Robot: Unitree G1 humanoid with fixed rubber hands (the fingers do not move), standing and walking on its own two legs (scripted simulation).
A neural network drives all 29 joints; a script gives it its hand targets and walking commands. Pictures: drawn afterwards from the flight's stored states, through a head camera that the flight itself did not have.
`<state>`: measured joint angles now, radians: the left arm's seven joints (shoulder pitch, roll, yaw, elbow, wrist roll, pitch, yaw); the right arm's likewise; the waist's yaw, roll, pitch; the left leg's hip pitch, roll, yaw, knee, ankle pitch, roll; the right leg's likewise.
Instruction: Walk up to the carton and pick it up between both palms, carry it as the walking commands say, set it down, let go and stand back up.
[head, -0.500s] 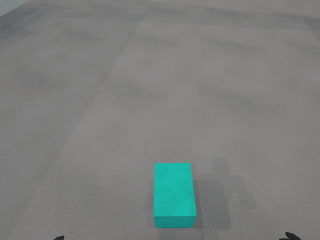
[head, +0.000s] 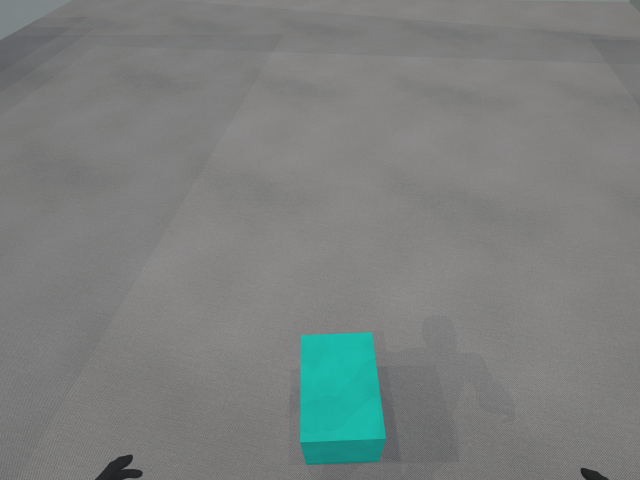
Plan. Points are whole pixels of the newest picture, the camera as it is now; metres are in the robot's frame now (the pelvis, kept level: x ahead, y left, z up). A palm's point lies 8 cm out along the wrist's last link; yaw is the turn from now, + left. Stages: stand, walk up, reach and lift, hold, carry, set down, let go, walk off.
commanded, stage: walk up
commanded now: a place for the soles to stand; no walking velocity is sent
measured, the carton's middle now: (339, 398) +0.47 +0.01 -0.67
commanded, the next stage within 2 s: reach and lift in 0.66 s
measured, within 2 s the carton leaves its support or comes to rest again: neither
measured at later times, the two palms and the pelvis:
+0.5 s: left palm out of the picture +0.13 +0.30 -0.10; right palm out of the picture +0.09 -0.35 -0.10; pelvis +0.01 -0.02 +0.00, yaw -1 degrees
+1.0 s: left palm (133, 478) +0.17 +0.29 -0.11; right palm (577, 474) +0.18 -0.29 -0.11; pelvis -0.02 +0.00 -0.03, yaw +4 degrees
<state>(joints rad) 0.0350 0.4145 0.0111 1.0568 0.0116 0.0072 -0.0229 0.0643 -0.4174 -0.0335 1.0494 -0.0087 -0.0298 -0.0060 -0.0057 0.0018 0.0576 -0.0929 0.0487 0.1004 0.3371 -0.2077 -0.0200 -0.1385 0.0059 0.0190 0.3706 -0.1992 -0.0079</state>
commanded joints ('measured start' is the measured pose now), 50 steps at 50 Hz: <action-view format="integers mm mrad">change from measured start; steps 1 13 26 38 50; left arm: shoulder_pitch -27 17 20 28 -129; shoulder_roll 180 189 184 125 -6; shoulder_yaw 41 55 55 198 150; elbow -63 -95 -113 -474 -632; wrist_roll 5 6 2 112 55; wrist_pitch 4 4 9 183 234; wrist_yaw -8 -17 -17 -69 -27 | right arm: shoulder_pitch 0 47 64 33 -139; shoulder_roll -208 -202 -211 -104 -73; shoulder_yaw -44 -37 -38 -161 -199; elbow -51 -70 -90 -557 -578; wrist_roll -3 -6 -4 -78 -40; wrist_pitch -13 -15 -18 206 257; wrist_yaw -15 -19 -24 39 57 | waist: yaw -1 -1 2 -11 -62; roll -11 -17 -15 -36 6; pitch -79 -66 -85 -13 -234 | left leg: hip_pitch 40 8 21 -58 -237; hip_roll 124 100 112 -91 -68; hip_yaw -98 -73 -64 -30 -106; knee -32 2 12 152 340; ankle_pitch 76 52 151 56 135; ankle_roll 56 38 42 -3 -10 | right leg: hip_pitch -53 -54 -29 -148 -228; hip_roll -100 -112 -106 4 36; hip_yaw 75 128 116 -36 -24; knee -35 -55 -15 43 308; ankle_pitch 121 111 226 73 191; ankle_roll -50 -67 -71 49 43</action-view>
